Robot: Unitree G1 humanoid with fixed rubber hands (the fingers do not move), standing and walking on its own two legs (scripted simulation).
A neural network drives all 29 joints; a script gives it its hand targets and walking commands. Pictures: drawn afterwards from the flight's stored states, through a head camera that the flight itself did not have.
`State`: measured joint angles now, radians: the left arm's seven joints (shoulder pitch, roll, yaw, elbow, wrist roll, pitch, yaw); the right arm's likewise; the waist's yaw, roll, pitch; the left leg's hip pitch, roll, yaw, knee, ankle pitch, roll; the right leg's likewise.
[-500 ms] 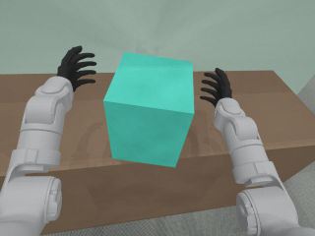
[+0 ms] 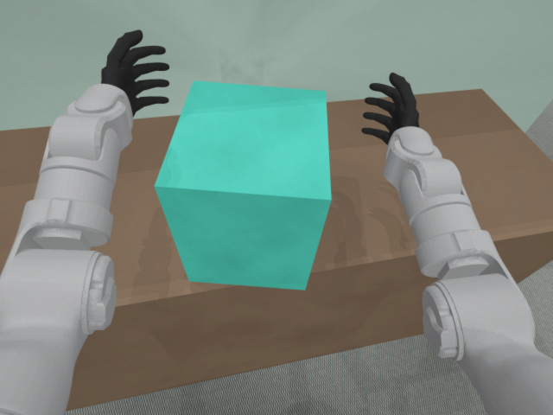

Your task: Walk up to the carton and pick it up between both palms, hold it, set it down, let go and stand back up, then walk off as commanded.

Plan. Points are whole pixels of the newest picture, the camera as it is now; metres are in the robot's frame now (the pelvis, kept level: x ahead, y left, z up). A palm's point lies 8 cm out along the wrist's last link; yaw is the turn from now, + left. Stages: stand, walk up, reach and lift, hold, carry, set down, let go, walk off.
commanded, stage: reach and lift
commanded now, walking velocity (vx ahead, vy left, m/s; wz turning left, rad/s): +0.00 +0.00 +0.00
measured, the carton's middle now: (252, 192) +0.43 +0.02 +0.05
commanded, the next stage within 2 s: none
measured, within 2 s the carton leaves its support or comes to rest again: neither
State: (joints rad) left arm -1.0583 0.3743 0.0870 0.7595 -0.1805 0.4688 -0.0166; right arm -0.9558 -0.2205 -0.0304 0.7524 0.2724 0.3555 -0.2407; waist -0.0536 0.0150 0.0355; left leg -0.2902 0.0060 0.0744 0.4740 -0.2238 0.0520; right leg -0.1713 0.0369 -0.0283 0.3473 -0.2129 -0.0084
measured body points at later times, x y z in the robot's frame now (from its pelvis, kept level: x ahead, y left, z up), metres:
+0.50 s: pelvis +0.00 +0.00 +0.00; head +0.05 +0.01 +0.45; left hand +0.49 +0.20 +0.16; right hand +0.45 -0.17 +0.13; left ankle +0.02 +0.07 -0.74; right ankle -0.02 -0.12 -0.74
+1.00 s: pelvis +0.00 +0.00 +0.00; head +0.06 +0.01 +0.44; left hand +0.48 +0.17 +0.12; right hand +0.45 -0.16 +0.09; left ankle +0.02 +0.07 -0.74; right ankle -0.02 -0.12 -0.74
